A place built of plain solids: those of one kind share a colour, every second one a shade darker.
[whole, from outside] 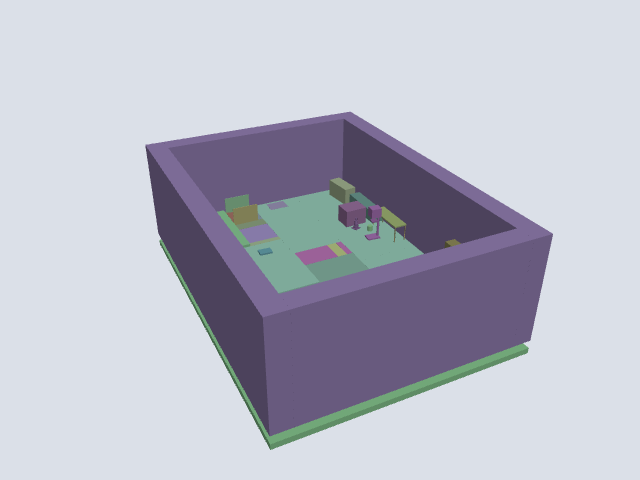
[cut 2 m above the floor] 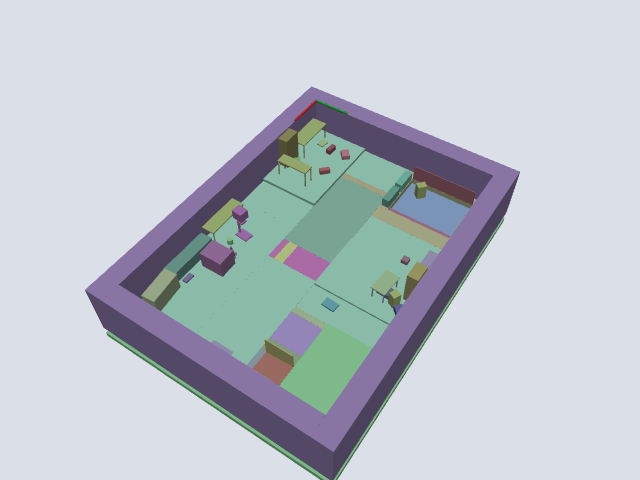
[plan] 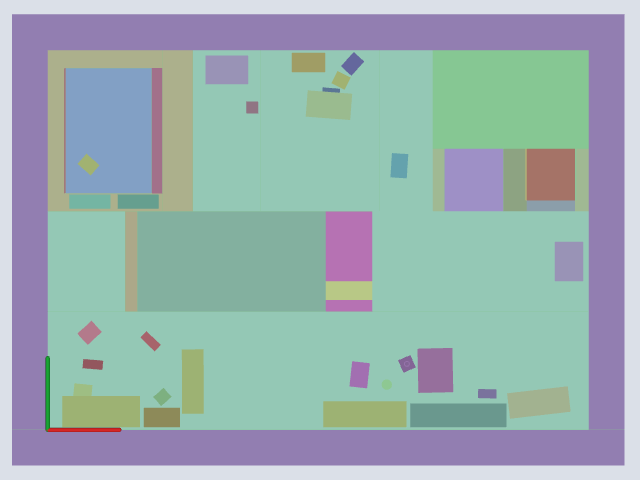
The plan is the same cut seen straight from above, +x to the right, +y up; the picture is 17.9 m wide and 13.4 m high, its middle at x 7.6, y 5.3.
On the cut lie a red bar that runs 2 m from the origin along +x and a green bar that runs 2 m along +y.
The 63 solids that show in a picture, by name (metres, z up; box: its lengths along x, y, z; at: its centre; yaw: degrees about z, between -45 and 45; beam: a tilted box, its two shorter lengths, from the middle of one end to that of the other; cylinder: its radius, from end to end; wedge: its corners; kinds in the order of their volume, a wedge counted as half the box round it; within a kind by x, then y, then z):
{
 "wall_1": {"box": [1.0, 10.6, 5.5], "at": [-0.5, 5.3, 1.75]},
 "wall_2": {"box": [17.1, 1.0, 5.5], "at": [7.55, -0.5, 1.75]},
 "wall_3": {"box": [17.1, 1.0, 5.5], "at": [7.55, 11.1, 1.75]},
 "wall_4": {"box": [1.0, 10.6, 5.5], "at": [15.6, 5.3, 1.75]},
 "floor_1": {"box": [2.16, 2.8, 1.0], "at": [1.08, 4.7, -0.5]},
 "floor_2": {"box": [5.1, 3.3, 1.16], "at": [2.55, 1.65, -0.42]},
 "floor_3": {"box": [1.9, 4.5, 1.0], "at": [5.0, 8.35, -0.5]},
 "floor_4": {"box": [5.26, 2.8, 1.0], "at": [5.13, 4.7, -0.5]},
 "floor_5": {"box": [1.8, 3.3, 1.0], "at": [6.0, 1.65, -0.5]},
 "floor_6": {"box": [3.3, 4.5, 1.1], "at": [7.6, 8.35, -0.45]},
 "floor_7": {"box": [1.5, 4.5, 1.0], "at": [10.0, 8.35, -0.5]},
 "floor_8": {"box": [8.2, 3.3, 1.0], "at": [11.0, 1.65, -0.5]},
 "floor_9": {"box": [6.04, 2.8, 1.0], "at": [12.08, 4.7, -0.5]},
 "floor_base_1": {"box": [17.1, 12.6, 0.3], "at": [7.55, 5.3, -1.57]},
 "floor_deck_1": {"box": [4.35, 2.75, 1.15], "at": [12.93, 9.22, -0.43]},
 "floor_rim_1": {"box": [0.5, 4.5, 1.0], "at": [0.25, 8.35, -0.5]},
 "floor_rim_2": {"box": [2.7, 0.5, 1.0], "at": [1.85, 6.35, -0.5]},
 "floor_rim_3": {"box": [2.7, 0.5, 1.0], "at": [1.85, 10.35, -0.5]},
 "floor_rim_4": {"box": [0.85, 4.5, 1.0], "at": [3.62, 8.35, -0.5]},
 "floor_pit_1": {"box": [2.4, 3.5, 0.7], "at": [1.7, 8.35, -0.65]},
 "floor_hatch_1": {"box": [1.3, 0.32, 1.0], "at": [8.41, 3.46, -0.5]},
 "floor_hatch_2": {"box": [1.3, 1.95, 1.0], "at": [8.41, 5.12, -0.5]},
 "floor_before_steps_1": {"box": [1.65, 1.75, 1.0], "at": [11.89, 6.97, -0.5]},
 "floor_fore_1": {"box": [0.32, 1.75, 1.0], "at": [10.91, 6.97, -0.5]},
 "floor_fore_2": {"box": [0.65, 1.75, 1.0], "at": [13.04, 6.97, -0.5]},
 "floor_fore_3": {"box": [0.38, 1.75, 1.0], "at": [14.91, 6.97, -0.5]},
 "tool_cabinet_1": {"box": [1.01, 0.55, 1.95], "at": [3.19, 0.34, 1.14]},
 "tool_cabinet_2": {"box": [0.94, 0.55, 1.79], "at": [7.28, 10.26, 0.99]},
 "planer_1": {"box": [1.71, 0.72, 0.98], "at": [13.71, 0.76, 0.49], "yaw": 6.6},
 "board_stack_1": {"box": [2.69, 0.67, 0.66], "at": [11.46, 0.41, 0.33]},
 "table_saw_1": {"box": [0.98, 1.24, 0.96], "at": [10.82, 1.66, 0.48], "yaw": 1.2},
 "ramp_ramp_1": {"wedge": [[13.37, 6.4, -1.0], [13.37, 6.4, 0.0], [13.37, 7.85, -1.0], [13.37, 7.85, 0.14], [14.72, 6.4, -1.0], [14.72, 6.4, 0.0], [14.72, 7.85, -1.0], [14.72, 7.85, 0.14]]},
 "step_down_1": {"box": [0.3, 3.5, 0.85], "at": [3.05, 8.35, -0.57]},
 "floor_gap_cover_1": {"box": [0.34, 2.8, 0.65], "at": [2.33, 4.7, -0.33]},
 "floor_hatch_cover_1": {"box": [1.3, 0.53, 0.7], "at": [8.41, 3.88, -0.35]},
 "edgeS_1": {"box": [1.15, 0.4, 0.5], "at": [1.18, 6.37, 0.25]},
 "edgeS_2": {"box": [1.15, 0.4, 0.5], "at": [2.52, 6.37, 0.25]},
 "floor_before_ramp_1": {"box": [1.35, 0.3, 1.0], "at": [14.04, 6.25, -0.5]},
 "workbench_top_1": {"box": [2.18, 0.88, 0.07], "at": [1.49, 0.51, 1.11]},
 "workbench_top_2": {"box": [0.61, 1.8, 0.07], "at": [4.05, 1.35, 1.13], "yaw": 0.3},
 "workbench_top_3": {"box": [2.33, 0.73, 0.08], "at": [8.85, 0.43, 0.92]},
 "bin_1": {"box": [0.49, 0.38, 0.83], "at": [1.14, 7.41, 0.12], "yaw": -41.4},
 "bin_2": {"box": [0.41, 0.38, 0.76], "at": [8.19, 9.76, 0.48], "yaw": -26.8},
 "pillar_drill_1": {"box": [0.5, 0.57, 0.51], "at": [8.7, 1.47, 1.55], "yaw": -6.2},
 "pillar_drill_2": {"box": [0.5, 0.71, 0.13], "at": [8.71, 1.54, 0.01], "yaw": -6.2},
 "rail_1": {"box": [0.04, 3.5, 0.91], "at": [0.48, 8.35, 0.46]},
 "low_mat_1": {"box": [1.2, 0.8, 0.06], "at": [5.0, 10.05, -0.02]},
 "low_mat_2": {"box": [0.8, 1.1, 0.06], "at": [14.55, 4.7, -0.02]},
 "sack_1": {"box": [0.49, 0.74, 0.25], "at": [7.89, 9.17, 0.23], "yaw": -4.9},
 "toolbox_1": {"box": [0.56, 0.26, 0.29], "at": [1.26, 1.83, 0.3], "yaw": -4.7},
 "toolbox_2": {"box": [0.56, 0.25, 0.27], "at": [2.87, 2.48, 0.29], "yaw": -43.7},
 "bucket_1": {"box": [0.39, 0.34, 0.39], "at": [3.2, 0.92, 0.35], "yaw": 41.5},
 "bucket_2": {"cylinder": 0.14, "from": [9.46, 1.26, 0.0], "to": [9.46, 1.26, 0.29]},
 "crate_1": {"box": [0.4, 0.54, 0.31], "at": [8.51, 10.22, 0.26], "yaw": -42.6},
 "ramp_sidea_1": {"box": [0.04, 1.45, 1.07], "at": [13.35, 7.12, 0.49]},
 "ramp_sideb_1": {"box": [0.04, 1.45, 1.07], "at": [14.74, 7.12, 0.49]},
 "step_stool_1": {"box": [0.54, 0.43, 0.26], "at": [1.17, 2.71, 0.29], "yaw": 42.8},
 "sawhorses_top_1": {"box": [1.25, 0.74, 0.06], "at": [7.85, 9.06, 0.78], "yaw": -4.4},
 "inway_carton_folded_1": {"box": [0.46, 0.68, 0.14], "at": [9.81, 7.37, 0.02], "yaw": -3.6},
 "edge_toolbox_1": {"box": [0.34, 0.34, 0.23], "at": [5.71, 9.0, 0.12]},
 "hose_coil_1": {"box": [0.51, 0.39, 0.12], "at": [0.98, 1.08, 0.17], "yaw": -5.8},
 "offcut_1": {"box": [0.52, 0.26, 0.15], "at": [12.27, 1.01, 0.03], "yaw": -1.4},
 "cone_1": {"box": [0.38, 0.38, 0.08], "at": [10.03, 1.84, -0.01], "yaw": 23.4}
}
